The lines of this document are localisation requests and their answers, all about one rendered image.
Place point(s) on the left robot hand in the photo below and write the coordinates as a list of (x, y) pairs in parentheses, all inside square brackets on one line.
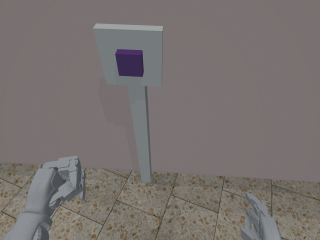
[(42, 196)]

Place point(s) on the button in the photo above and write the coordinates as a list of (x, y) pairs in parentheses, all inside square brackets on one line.
[(130, 62)]

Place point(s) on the panel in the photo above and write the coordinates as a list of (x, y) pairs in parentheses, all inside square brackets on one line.
[(149, 39)]

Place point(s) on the robot left forearm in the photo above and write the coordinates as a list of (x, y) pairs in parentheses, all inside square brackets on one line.
[(30, 225)]

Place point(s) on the right robot hand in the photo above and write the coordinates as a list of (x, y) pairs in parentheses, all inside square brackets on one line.
[(265, 226)]

